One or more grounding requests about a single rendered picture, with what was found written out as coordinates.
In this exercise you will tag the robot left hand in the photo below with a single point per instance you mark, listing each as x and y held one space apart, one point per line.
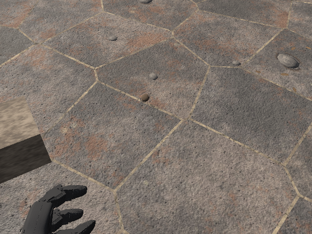
43 218

